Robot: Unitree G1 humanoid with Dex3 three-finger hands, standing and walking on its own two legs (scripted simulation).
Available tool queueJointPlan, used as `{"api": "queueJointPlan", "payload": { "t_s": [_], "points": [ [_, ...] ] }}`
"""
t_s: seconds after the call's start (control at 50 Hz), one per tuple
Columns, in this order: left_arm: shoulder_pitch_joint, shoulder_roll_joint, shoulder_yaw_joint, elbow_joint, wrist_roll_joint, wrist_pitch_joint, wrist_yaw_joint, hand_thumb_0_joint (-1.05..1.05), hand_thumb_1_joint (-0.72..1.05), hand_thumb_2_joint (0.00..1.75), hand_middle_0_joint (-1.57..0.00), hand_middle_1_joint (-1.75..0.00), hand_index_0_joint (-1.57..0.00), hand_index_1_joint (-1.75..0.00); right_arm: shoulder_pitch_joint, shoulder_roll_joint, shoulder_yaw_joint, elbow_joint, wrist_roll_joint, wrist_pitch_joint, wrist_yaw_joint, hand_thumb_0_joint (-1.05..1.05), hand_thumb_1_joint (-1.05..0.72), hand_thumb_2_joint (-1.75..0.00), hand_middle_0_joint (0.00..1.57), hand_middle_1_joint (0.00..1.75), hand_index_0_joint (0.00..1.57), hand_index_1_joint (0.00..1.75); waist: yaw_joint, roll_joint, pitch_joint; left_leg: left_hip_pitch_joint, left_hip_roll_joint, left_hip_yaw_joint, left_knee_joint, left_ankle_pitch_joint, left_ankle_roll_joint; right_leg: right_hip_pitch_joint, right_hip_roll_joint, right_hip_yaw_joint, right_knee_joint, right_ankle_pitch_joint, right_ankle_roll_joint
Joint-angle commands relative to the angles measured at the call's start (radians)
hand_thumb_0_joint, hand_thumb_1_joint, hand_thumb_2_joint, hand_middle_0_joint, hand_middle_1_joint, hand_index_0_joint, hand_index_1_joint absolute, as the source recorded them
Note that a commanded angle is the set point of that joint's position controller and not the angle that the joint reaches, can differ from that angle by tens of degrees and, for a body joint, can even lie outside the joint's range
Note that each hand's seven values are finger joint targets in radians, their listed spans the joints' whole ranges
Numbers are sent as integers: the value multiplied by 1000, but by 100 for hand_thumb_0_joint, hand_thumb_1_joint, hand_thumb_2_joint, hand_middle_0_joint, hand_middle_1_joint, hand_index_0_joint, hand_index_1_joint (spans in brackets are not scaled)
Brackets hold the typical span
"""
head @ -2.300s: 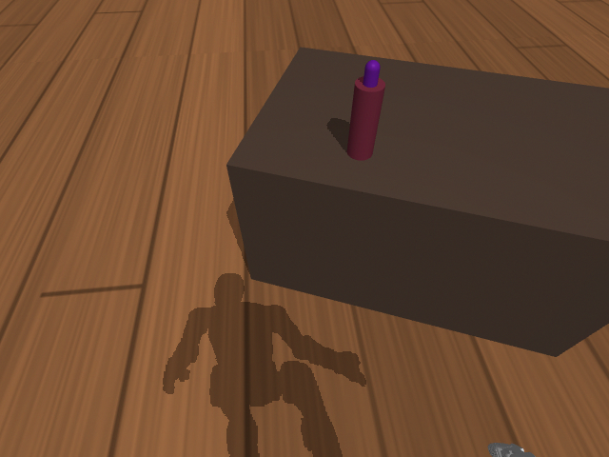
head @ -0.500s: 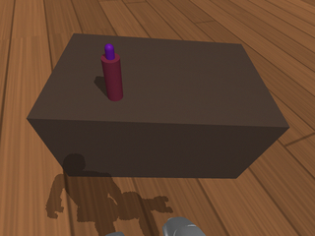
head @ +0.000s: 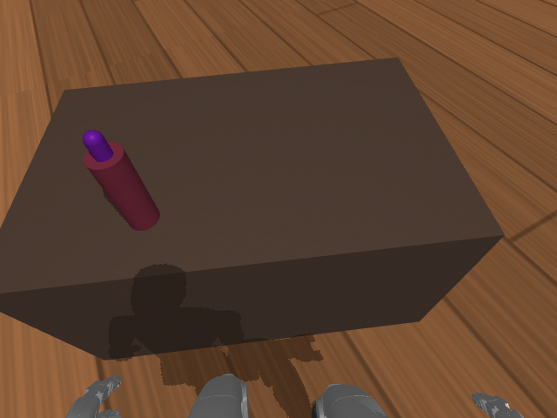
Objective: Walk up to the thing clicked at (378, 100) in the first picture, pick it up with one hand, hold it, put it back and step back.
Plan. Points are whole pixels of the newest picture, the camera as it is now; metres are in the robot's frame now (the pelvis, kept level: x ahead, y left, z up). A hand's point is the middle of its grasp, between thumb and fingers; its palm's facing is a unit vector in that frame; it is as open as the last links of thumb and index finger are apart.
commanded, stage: walk up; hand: left
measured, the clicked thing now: (121, 181) +0.53 +0.31 -0.03
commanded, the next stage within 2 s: stand in 1.50 s
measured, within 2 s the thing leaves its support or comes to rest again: neither
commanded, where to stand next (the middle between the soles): +0.07 +0.05 m, yaw +3 degrees
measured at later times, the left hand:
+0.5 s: hand out of the picture +0.09 +0.29 -0.15, palm faces +0.02 -0.92 -0.38, open 7.4 cm
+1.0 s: hand out of the picture +0.07 +0.28 -0.14, palm faces +0.05 -0.94 -0.34, open 7.4 cm
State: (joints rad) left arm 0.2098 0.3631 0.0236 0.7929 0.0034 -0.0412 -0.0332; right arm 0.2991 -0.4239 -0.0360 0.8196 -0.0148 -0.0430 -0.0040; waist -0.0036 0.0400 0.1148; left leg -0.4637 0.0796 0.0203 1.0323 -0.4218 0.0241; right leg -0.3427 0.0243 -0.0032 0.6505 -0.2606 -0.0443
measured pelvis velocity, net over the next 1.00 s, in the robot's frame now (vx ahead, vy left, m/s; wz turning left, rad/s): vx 0.02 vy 0.02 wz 0.06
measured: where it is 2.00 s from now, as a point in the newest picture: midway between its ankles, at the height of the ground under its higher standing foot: outside the picture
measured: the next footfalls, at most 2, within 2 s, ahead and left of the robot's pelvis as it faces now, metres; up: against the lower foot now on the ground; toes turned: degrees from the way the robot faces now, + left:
left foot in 0.14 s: +0.10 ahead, +0.14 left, +0.00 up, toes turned +2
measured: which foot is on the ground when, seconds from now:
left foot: up 0.00-0.12, down 0.14-1.00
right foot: down 0.00-1.00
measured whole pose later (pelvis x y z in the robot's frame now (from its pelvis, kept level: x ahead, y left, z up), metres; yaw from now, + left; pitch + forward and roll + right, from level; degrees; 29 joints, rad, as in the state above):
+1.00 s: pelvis +0.02 +0.02 +0.02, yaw +3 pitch -2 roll +0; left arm 0.11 0.35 0.01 1.11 0.00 -0.02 -0.01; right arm 0.08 -0.36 -0.01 1.10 0.00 0.01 0.03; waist 0.02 0.01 0.07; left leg -0.23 -0.01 0.00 0.43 -0.17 0.01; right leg -0.20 -0.02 -0.04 0.42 -0.18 0.01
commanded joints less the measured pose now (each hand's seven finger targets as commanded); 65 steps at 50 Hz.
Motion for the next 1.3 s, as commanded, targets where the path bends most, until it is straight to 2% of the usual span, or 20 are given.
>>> {"api": "queueJointPlan", "payload": {
  "t_s": [0.0, 0.06, 0.08, 0.1, 0.12, 0.14, 0.16, 0.18, 0.2, 0.24, 0.26, 0.28, 0.3, 0.34, 0.38, 0.42, 0.58, 0.78, 0.96, 1.28],
  "points": [
    [-5, 270, 76, -52, 4, -24, 47, 0, 90, 90, -20, -30, -20, -30, 79, -144, -55, -5, 8, 11, -12, 0, -90, -90, 20, 30, 20, 30, 0, -195, -130, 122, 6, -23, -182, 35, -9, -13, -270, 227, -146, 521, -196],
    [-45, 283, 73, -47, -8, -11, 56, 0, 90, 90, -20, -30, -20, -30, 55, -151, -62, 3, 5, 14, -11, 0, -90, -90, 20, 30, 20, 30, -19, -169, -158, 196, -35, -5, -271, 113, 8, -36, -266, 233, -63, 473, -168],
    [-55, 284, 70, -42, -11, -5, 57, 0, 90, 90, -20, -30, -20, -30, 50, -160, -68, 4, 1, 12, -10, 0, -90, -90, 20, 30, 20, 30, -30, -162, -153, 234, -36, -17, -331, 186, 23, -84, -261, 243, -40, 384, -146],
    [-38, 267, 64, -35, -13, 0, 57, 0, 90, 90, -20, -30, -20, -30, 18, -184, -74, 0, -8, 9, -10, 0, -90, -90, 20, 30, 20, 30, -16, -104, -135, 255, -12, -70, -367, 287, 35, -136, -232, 234, -27, 279, -111],
    [-33, 247, 59, -34, -13, 4, 58, 0, 90, 90, -20, -30, -20, -30, -1, -214, -80, -12, -15, 4, -10, 0, -90, -90, 20, 30, 20, 30, -9, -30, -141, 240, 68, -197, -432, 319, 62, -145, -180, 199, 25, 162, -71],
    [0, 229, 57, -16, -21, 7, 60, 0, 90, 90, -20, -30, -20, -30, -78, -257, -83, -27, 2, 1, -3, 0, -90, -90, 20, 30, 20, 30, 30, 84, -171, 172, 167, -326, -502, 309, 147, -72, -69, 97, 130, -45, -19],
    [-8, 234, 61, 20, -14, 13, 64, 0, 90, 90, -20, -30, -20, -30, -122, -245, -80, -28, 7, 1, 2, 0, -90, -90, 20, 30, 20, 30, 33, 88, -172, 104, 213, -358, -533, 290, 197, 20, -25, 25, 175, -150, 1],
    [-12, 226, 63, 39, -6, 11, 62, 0, 90, 90, -20, -30, -20, -30, -139, -223, -71, -21, 7, 1, 4, 0, -90, -90, 20, 30, 20, 30, 40, 70, -179, 69, 203, -349, -520, 308, 186, 67, -22, 46, 149, -170, -2],
    [-2, 231, 64, 55, -6, 9, 59, 0, 90, 90, -20, -30, -20, -30, -160, -219, -64, -19, 5, 6, 4, 0, -90, -90, 20, 30, 20, 30, 48, 61, -172, 31, 163, -281, -504, 278, 159, 92, -31, 53, 104, -137, -6],
    [-26, 270, 69, 66, 6, -6, 53, 0, 90, 90, -20, -30, -20, -30, -153, -186, -53, 3, 15, 20, 4, 0, -90, -90, 20, 30, 20, 30, 33, 10, -145, 35, 31, -161, -383, 206, 45, 53, -155, 231, -95, -66, -65],
    [-45, 301, 71, 74, 9, -9, 52, 0, 90, 90, -20, -30, -20, -30, -154, -173, -52, 15, 16, 28, 1, 0, -90, -90, 20, 30, 20, 30, 13, -44, -131, 84, -31, -96, -285, 153, 14, -4, -232, 328, -158, -29, -115],
    [-70, 311, 70, 74, 7, -11, 54, 0, 90, 90, -20, -30, -20, -30, -151, -170, -50, 27, 13, 32, 0, 0, -90, -90, 20, 30, 20, 30, 0, -59, -125, 106, -43, -77, -260, 135, 6, -18, -272, 366, -171, 44, -143],
    [-92, 315, 68, 78, 8, -11, 57, 0, 90, 90, -20, -30, -20, -30, -143, -173, -53, 37, 12, 32, 0, 0, -90, -90, 20, 30, 20, 30, -10, -71, -125, 128, -42, -67, -263, 141, 8, -35, -280, 347, -161, 103, -151],
    [-123, 289, 61, 83, 6, -7, 57, 0, 90, 90, -20, -30, -20, -30, -123, -176, -56, 60, 12, 25, 5, 0, -90, -90, 20, 30, 20, 30, -22, -87, -147, 204, -17, -108, -351, 241, 32, -57, -230, 253, -127, 130, -97],
    [-132, 259, 53, 100, 5, -1, 54, 0, 90, 90, -20, -30, -20, -30, -146, -182, -56, 72, 15, 21, 11, 0, -90, -90, 20, 30, 20, 30, -9, -78, -181, 228, 29, -181, -426, 290, 61, -26, -155, 157, -95, 54, -38],
    [-126, 238, 47, 120, 6, 6, 52, 0, 90, 90, -20, -30, -20, -30, -190, -190, -50, 79, 15, 22, 13, 0, -90, -90, 20, 30, 20, 30, 10, -56, -170, 169, 61, -216, -490, 235, 82, 29, -113, 117, -84, -37, -15],
    [-122, 221, 35, 195, 1, 10, 42, 0, 90, 90, -20, -30, -20, -30, -260, -184, -30, 134, 6, 28, 22, 0, -90, -90, 20, 30, 20, 30, 26, 15, -112, 136, 65, -237, -649, 42, 44, 81, -111, 103, -195, -130, -17],
    [-148, 221, 29, 240, 1, -1, 39, 0, 90, 90, -20, -30, -20, -30, -276, -156, -22, 189, 12, 26, 26, 0, -90, -90, 20, 30, 20, 30, 14, -17, -121, 217, 44, -200, -708, 109, 16, 123, -138, 104, -311, -41, 4],
    [-157, 219, 32, 255, 1, -2, 42, 0, 90, 90, -20, -30, -20, -30, -268, -149, -22, 217, 18, 25, 20, 0, -90, -90, 20, 30, 20, 30, 8, -41, -163, 273, 37, -162, -690, 290, 9, 178, -157, 94, -327, 108, 10],
    [-177, 210, 36, 260, 6, 7, 41, 0, 90, 90, -20, -30, -20, -30, -277, -150, -23, 231, 12, 30, 19, 0, -90, -90, 20, 30, 20, 30, 7, -22, -145, 260, 37, -164, -718, 268, 4, 184, -159, 87, -347, 71, 8]
  ]
}}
